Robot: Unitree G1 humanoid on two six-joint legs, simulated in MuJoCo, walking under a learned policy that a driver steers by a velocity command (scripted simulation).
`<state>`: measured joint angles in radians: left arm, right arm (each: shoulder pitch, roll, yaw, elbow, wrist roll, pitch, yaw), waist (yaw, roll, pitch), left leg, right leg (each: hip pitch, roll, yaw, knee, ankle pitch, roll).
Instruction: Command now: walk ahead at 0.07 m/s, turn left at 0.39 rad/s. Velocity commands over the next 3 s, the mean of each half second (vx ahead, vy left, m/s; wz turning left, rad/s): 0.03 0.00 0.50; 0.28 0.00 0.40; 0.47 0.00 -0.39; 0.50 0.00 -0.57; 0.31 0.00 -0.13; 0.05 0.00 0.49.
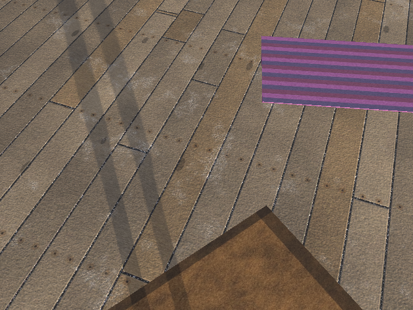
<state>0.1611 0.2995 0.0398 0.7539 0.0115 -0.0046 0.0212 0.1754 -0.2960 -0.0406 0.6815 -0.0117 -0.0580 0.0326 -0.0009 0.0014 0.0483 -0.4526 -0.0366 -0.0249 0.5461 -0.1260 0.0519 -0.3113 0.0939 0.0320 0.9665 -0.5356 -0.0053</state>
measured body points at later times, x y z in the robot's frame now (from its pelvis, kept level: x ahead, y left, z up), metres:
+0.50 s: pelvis +0.04 -0.05 +0.02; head +0.07 -0.06 +0.46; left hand +0.07 +0.26 -0.07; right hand +0.27 -0.29 -0.09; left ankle +0.00 +0.08 -0.64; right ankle +0.08 -0.15 -0.73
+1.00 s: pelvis +0.10 +0.05 +0.02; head +0.10 +0.08 +0.47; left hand +0.07 +0.35 -0.10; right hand +0.30 -0.15 -0.08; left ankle -0.01 +0.08 -0.73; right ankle +0.24 -0.05 -0.65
